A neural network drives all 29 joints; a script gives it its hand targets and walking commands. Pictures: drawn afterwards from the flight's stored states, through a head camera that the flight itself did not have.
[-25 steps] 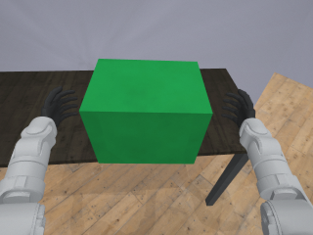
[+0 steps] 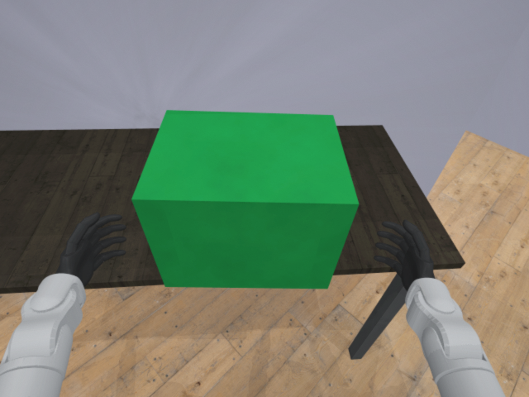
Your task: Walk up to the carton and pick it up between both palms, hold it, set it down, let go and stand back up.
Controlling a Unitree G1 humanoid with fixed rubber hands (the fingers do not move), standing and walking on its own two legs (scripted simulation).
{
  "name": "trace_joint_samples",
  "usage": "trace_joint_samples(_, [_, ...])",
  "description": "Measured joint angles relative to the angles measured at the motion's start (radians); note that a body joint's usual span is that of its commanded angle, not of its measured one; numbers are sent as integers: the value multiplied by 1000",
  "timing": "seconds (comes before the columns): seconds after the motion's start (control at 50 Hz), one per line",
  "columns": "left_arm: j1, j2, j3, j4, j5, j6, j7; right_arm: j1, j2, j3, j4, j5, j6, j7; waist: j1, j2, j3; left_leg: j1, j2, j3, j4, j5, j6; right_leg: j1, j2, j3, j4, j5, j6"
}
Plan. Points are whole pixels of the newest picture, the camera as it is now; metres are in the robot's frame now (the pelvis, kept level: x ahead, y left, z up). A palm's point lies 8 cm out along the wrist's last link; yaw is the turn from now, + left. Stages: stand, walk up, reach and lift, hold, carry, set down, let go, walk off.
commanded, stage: set down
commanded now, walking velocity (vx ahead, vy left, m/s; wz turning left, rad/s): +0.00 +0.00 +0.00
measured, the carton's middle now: (248, 201) +0.45 +0.05 +0.04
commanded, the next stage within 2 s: let go in 1.40 s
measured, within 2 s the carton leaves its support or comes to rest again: neither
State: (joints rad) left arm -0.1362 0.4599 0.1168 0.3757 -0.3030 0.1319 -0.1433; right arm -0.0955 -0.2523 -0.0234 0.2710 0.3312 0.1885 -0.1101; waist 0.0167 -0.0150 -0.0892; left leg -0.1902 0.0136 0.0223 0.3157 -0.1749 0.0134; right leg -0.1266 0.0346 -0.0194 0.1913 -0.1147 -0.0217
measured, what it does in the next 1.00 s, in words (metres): stands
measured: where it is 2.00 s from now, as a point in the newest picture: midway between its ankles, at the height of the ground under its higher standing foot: outside the picture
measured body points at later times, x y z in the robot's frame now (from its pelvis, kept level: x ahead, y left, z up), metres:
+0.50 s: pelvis -0.01 +0.00 +0.00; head -0.01 +0.01 +0.45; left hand +0.23 +0.28 +0.03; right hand +0.23 -0.22 +0.02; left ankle -0.01 +0.11 -0.75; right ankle -0.01 -0.11 -0.75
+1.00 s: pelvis +0.01 +0.00 +0.00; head +0.00 +0.01 +0.45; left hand +0.19 +0.28 -0.02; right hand +0.20 -0.22 -0.03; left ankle -0.01 +0.11 -0.75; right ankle -0.01 -0.11 -0.75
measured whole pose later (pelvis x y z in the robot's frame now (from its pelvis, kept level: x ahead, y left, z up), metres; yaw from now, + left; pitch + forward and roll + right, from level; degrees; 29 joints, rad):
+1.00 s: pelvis +0.01 +0.00 +0.00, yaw -1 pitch +1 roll -1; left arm 0.30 0.40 0.07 0.20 -0.24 0.15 -0.11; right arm 0.32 -0.20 0.02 0.19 0.24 0.12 -0.07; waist 0.04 -0.01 -0.05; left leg -0.14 0.02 0.04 0.32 -0.20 0.00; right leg -0.09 0.04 0.00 0.22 -0.14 -0.02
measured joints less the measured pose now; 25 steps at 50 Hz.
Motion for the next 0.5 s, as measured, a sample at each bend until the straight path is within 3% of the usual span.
trace_joint_samples(0.1, [102,24,5,-111,-21,24,-2,94,-13,6,-86,13,7,-4,9,-5,0,25,2,-2,6,-14,-2,34,2,-1,-12,-5,0])
trace_joint_samples(0.26, [189,15,-27,-188,-31,25,1,159,-16,7,-132,21,3,13,14,8,39,31,2,6,10,-10,0,41,2,7,-18,7,3])
trace_joint_samples(0.5, [269,-15,-41,-164,-38,-60,35,279,9,-3,-148,-40,-67,48,26,9,48,4,6,17,14,1,-3,-6,4,17,23,3,1])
